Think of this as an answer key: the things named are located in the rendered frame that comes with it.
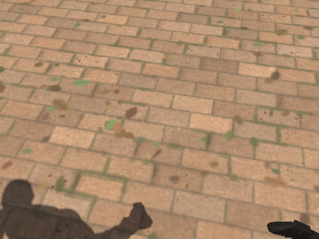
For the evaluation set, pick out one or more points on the robot right hand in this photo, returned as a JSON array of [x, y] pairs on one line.
[[294, 230]]

